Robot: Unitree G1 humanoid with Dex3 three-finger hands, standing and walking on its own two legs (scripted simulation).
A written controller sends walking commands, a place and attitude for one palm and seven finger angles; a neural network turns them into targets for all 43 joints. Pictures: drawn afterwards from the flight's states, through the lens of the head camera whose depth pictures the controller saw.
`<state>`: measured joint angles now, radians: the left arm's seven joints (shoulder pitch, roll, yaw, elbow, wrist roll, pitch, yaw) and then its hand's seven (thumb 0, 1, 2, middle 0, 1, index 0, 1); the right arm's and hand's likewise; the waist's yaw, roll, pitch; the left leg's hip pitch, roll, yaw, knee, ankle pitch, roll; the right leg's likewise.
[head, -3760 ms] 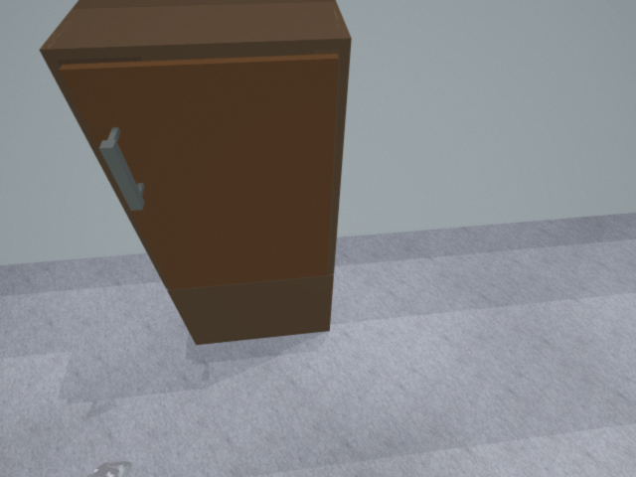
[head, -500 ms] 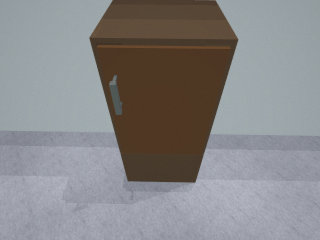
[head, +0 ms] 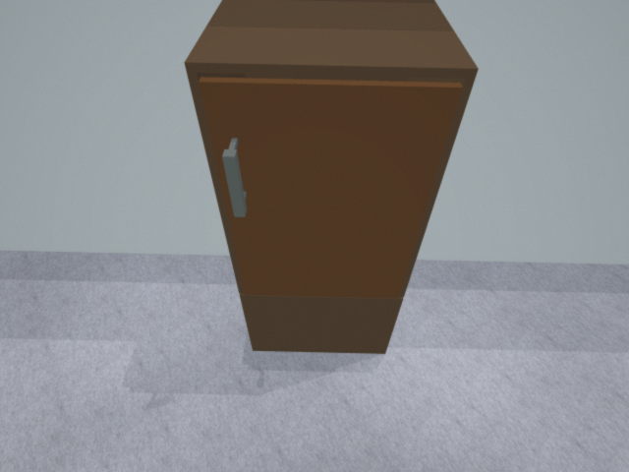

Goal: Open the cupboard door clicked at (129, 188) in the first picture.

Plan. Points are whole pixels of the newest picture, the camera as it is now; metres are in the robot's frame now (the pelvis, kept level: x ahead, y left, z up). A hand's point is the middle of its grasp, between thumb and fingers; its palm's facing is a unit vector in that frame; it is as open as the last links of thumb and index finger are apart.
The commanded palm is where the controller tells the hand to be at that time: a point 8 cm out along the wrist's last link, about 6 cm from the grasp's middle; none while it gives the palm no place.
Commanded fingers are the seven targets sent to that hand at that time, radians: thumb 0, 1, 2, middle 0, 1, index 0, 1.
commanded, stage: look again from close up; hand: left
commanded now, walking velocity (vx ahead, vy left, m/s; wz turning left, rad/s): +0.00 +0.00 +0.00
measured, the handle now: (237, 178) +0.60 +0.17 +0.03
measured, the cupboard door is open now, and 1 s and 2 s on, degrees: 0 0 0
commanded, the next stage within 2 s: shuffle to correct the standing spot in 0.28 s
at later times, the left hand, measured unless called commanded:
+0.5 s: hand out of the picture -0.02 +0.18 -0.17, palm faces +0.02 -0.98 -0.18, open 7.4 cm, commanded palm none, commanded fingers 0.00 0.90 0.90 -0.20 -0.30 -0.20 -0.30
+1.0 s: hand out of the picture +0.00 +0.13 -0.18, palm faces +0.07 -0.99 -0.12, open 7.4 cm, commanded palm none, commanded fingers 0.00 0.90 0.90 -0.20 -0.30 -0.20 -0.30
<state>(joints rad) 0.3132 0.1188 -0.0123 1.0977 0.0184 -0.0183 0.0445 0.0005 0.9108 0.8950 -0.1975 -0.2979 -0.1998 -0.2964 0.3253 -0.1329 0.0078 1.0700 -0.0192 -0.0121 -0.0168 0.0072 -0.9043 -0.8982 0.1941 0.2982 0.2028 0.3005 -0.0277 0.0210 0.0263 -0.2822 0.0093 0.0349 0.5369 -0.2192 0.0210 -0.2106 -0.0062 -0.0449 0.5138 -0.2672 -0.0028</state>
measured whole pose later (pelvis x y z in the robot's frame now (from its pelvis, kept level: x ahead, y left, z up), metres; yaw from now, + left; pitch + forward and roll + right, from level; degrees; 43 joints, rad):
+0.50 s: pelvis -0.01 +0.01 +0.00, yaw +0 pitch -2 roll -1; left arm 0.36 0.17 0.00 1.04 0.03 0.00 0.03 0.00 0.91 0.90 -0.20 -0.30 -0.20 -0.30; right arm 0.28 -0.17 0.00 1.04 -0.02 0.00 -0.01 0.01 -0.91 -0.90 0.20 0.30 0.20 0.30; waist 0.00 -0.01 -0.01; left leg -0.28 -0.01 0.04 0.49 -0.19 0.04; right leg -0.22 -0.03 -0.04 0.49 -0.25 0.01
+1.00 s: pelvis +0.05 -0.01 +0.00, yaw +0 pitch -1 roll +0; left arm 0.41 0.11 0.01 1.10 0.02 -0.02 0.04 0.00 0.91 0.90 -0.20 -0.30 -0.20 -0.30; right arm 0.31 -0.13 0.00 1.11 -0.01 -0.03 -0.04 0.02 -0.93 -0.90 0.20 0.30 0.20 0.30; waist 0.01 -0.04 0.00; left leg -0.24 0.02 0.04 0.56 -0.30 0.01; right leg -0.16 0.00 -0.05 0.51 -0.34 -0.01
